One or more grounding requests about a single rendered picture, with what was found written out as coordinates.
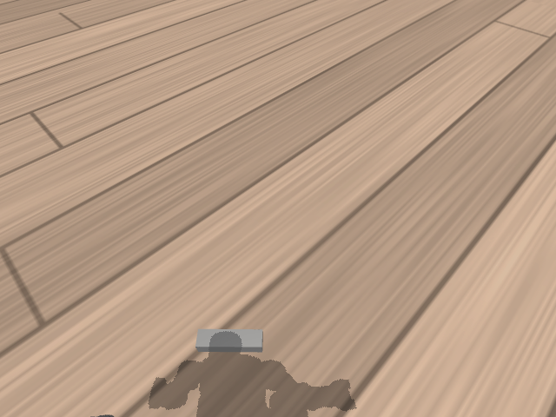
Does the carton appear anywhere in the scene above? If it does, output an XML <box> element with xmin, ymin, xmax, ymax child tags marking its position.
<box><xmin>195</xmin><ymin>329</ymin><xmax>263</xmax><ymax>352</ymax></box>

